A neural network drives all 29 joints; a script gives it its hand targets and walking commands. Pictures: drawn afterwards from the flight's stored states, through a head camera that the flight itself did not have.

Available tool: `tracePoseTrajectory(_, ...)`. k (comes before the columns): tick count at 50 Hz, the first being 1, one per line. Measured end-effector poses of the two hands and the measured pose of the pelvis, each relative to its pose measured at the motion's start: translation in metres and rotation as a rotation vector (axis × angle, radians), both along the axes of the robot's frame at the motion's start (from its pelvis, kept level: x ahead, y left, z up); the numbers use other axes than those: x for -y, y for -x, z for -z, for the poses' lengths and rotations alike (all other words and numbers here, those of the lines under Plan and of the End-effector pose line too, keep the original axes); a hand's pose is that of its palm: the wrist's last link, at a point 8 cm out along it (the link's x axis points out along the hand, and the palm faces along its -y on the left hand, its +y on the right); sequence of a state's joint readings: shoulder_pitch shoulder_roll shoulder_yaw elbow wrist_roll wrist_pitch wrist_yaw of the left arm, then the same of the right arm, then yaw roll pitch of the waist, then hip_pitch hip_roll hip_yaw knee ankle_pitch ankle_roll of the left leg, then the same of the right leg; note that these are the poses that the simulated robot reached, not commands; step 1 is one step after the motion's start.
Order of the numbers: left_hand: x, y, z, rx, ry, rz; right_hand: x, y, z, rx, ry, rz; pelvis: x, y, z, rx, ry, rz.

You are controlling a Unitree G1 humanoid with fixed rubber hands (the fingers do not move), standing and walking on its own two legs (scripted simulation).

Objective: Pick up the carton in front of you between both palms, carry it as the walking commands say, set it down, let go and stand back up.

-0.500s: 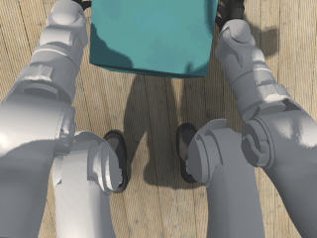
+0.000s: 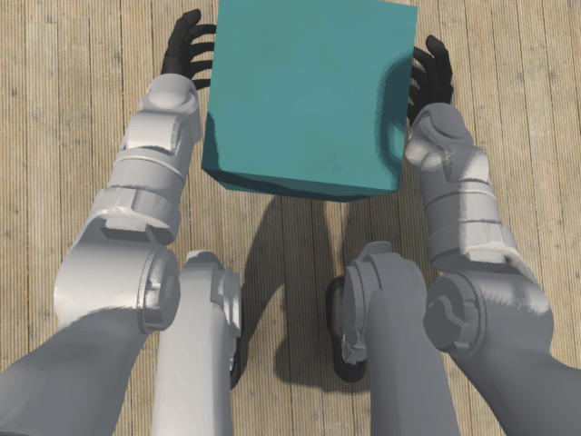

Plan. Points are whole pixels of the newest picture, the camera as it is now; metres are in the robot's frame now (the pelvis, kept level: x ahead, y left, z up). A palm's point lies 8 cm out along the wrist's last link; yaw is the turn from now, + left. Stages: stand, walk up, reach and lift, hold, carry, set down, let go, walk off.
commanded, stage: reach and lift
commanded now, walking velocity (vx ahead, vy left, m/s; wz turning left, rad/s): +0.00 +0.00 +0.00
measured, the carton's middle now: (299, 119) +0.51 -0.01 -0.15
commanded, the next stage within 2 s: none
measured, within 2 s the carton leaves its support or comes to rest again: neither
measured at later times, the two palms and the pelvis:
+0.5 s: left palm (122, 41) +0.49 +0.14 +0.07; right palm (519, 62) +0.48 -0.16 +0.08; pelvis +0.03 +0.00 +0.13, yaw +2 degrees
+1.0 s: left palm out of the picture +0.44 +0.15 +0.24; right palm out of the picture +0.44 -0.15 +0.25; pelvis +0.07 +0.00 +0.27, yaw +2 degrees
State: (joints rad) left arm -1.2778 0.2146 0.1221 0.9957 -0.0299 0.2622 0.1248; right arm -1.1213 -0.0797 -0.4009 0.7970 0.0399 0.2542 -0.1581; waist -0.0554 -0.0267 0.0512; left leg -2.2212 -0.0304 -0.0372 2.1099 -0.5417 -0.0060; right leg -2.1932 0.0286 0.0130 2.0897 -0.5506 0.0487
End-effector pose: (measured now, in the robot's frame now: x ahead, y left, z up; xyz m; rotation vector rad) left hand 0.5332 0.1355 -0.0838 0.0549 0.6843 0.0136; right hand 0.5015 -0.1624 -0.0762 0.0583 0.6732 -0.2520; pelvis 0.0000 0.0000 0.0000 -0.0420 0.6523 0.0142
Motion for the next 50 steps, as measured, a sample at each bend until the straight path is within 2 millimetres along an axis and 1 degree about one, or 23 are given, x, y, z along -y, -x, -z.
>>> tracePoseTrajectory(3,-0.004,0.008,-0.031,-0.010,0.007,-0.020,-0.003,0.004,-0.030,-0.008,-0.002,-0.010,0.000,-0.002,-0.018,-0.027,-0.001,-0.004)
tracePoseTrajectory(6,-0.005,0.015,-0.054,-0.025,0.005,-0.028,-0.004,0.009,-0.053,-0.023,0.002,-0.019,0.000,-0.003,-0.036,-0.054,-0.002,-0.009)
tracePoseTrajectory(12,-0.006,0.026,-0.084,-0.024,0.004,-0.043,-0.005,0.014,-0.085,-0.022,0.001,-0.030,0.001,-0.007,-0.068,-0.094,-0.009,-0.013)
tracePoseTrajectory(21,-0.008,0.034,-0.131,0.015,0.026,-0.072,-0.006,0.017,-0.132,0.020,-0.007,-0.038,0.002,-0.020,-0.105,-0.095,-0.020,-0.016)
tracePoseTrajectory(28,-0.008,0.049,-0.173,-0.001,0.031,-0.084,-0.006,0.030,-0.175,0.005,-0.015,-0.041,0.002,-0.035,-0.143,-0.056,-0.025,-0.013)
tracePoseTrajectory(39,-0.011,0.070,-0.254,0.007,0.037,-0.114,-0.009,0.044,-0.254,0.013,-0.016,-0.063,0.003,-0.056,-0.208,0.053,-0.032,-0.016)
tracePoseTrajectory(50,-0.014,0.096,-0.322,0.009,0.036,-0.135,-0.012,0.064,-0.322,0.015,-0.015,-0.088,0.004,-0.073,-0.270,0.189,-0.039,-0.021)
